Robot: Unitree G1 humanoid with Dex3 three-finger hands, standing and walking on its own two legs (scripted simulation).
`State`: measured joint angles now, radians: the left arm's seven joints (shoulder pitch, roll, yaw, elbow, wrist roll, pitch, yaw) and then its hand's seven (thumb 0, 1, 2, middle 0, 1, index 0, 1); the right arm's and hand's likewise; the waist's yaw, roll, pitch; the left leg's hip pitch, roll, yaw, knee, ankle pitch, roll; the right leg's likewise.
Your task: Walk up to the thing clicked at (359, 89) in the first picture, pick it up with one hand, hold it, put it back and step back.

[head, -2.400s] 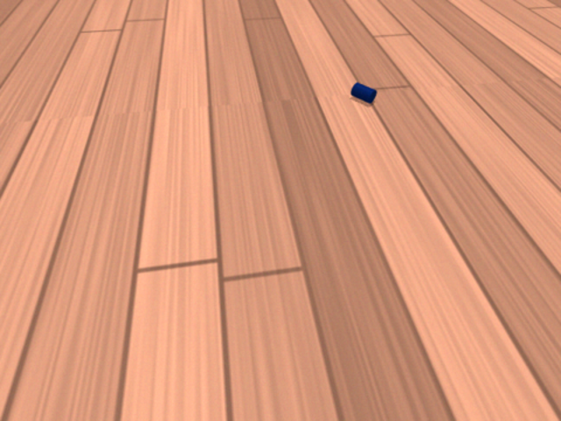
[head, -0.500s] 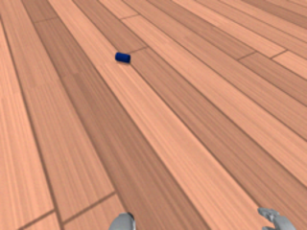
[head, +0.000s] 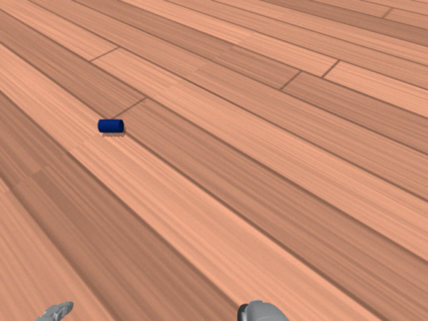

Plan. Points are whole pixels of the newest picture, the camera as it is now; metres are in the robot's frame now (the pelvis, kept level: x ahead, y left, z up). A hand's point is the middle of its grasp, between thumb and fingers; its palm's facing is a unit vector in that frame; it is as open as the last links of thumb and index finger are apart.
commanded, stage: walk up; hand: left
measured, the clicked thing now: (111, 126) +1.43 +0.55 -0.72
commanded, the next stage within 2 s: none
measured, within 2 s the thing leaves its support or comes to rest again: neither
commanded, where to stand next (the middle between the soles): +1.05 +0.31 m, yaw -9 degrees
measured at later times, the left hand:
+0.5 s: hand (42, 273) +0.30 +0.39 -0.16, palm faces -0.08 -0.90 -0.42, open 7.4 cm
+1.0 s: hand (72, 153) +0.64 +0.37 -0.12, palm faces -0.14 -0.88 -0.45, open 7.3 cm
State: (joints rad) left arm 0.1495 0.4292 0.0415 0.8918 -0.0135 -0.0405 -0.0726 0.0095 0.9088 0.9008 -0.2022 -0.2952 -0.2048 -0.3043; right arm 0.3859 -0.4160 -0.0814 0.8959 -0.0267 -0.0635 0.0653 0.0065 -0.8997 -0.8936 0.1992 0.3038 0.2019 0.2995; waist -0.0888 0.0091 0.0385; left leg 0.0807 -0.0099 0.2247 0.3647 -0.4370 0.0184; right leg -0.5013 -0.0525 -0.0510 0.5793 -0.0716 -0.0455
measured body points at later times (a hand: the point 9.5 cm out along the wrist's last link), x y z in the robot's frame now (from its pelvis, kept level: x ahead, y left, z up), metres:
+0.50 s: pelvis +0.27 +0.09 -0.01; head +0.28 +0.10 +0.44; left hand +0.31 +0.43 -0.13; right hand +0.38 -0.25 -0.09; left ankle +0.37 +0.22 -0.73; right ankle +0.15 -0.10 -0.71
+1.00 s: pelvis +0.48 +0.12 -0.01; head +0.50 +0.08 +0.44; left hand +0.64 +0.42 -0.09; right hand +0.46 -0.19 -0.15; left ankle +0.40 +0.23 -0.68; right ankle +0.56 +0.01 -0.73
